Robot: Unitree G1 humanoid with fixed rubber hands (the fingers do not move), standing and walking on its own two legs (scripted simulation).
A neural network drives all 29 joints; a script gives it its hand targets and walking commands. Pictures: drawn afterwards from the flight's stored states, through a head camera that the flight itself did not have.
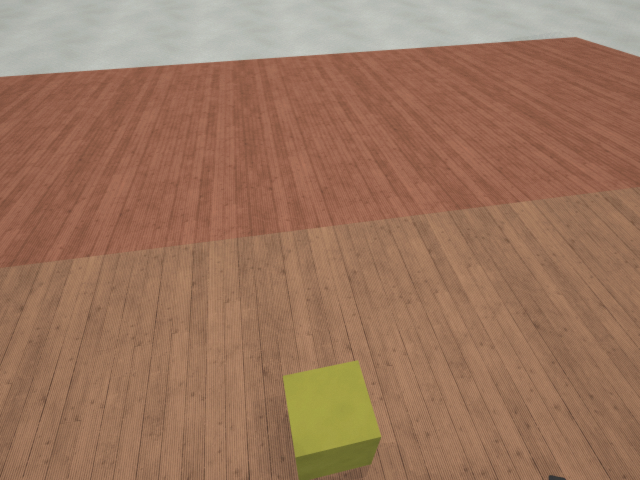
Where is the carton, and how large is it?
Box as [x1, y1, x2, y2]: [283, 360, 380, 479]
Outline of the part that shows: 357,360 283,376 299,479 310,479 369,464 372,460 380,438 380,434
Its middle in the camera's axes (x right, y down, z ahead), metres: +0.02 +0.51 +1.07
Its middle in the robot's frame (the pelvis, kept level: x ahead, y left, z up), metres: +0.42 -0.02 -0.66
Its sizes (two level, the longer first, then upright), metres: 0.210 0.200 0.250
